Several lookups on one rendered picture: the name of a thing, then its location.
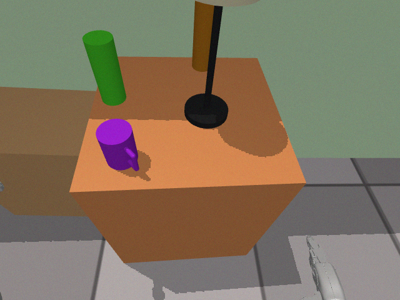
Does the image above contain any right robot hand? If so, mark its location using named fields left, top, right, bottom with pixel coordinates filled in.
left=300, top=235, right=346, bottom=300

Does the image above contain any desk lamp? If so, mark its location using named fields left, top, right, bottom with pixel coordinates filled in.
left=184, top=0, right=260, bottom=129

